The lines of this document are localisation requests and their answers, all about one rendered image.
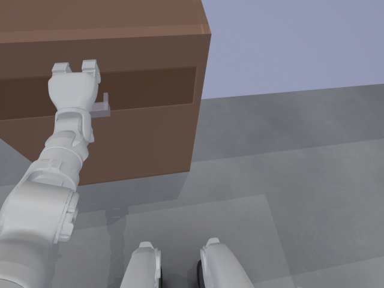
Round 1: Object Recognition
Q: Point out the robot left forearm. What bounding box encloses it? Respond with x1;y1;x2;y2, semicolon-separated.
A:
0;107;91;234

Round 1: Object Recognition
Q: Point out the robot right shin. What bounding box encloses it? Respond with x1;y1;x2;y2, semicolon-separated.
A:
203;238;219;288

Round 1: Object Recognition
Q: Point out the handle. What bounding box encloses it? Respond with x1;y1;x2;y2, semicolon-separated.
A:
89;92;110;118

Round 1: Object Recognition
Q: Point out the cabinet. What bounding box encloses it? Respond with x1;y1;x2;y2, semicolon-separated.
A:
0;0;211;186

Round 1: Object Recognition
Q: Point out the left robot thigh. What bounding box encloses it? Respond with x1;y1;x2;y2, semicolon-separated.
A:
120;247;161;288

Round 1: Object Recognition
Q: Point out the robot left hand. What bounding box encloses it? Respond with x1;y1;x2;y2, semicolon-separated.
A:
48;59;101;143

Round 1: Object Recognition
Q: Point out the drawer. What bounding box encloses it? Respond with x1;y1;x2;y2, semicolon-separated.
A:
0;66;196;120

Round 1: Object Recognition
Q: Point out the left robot upper arm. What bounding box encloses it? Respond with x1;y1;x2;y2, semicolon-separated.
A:
0;180;80;288

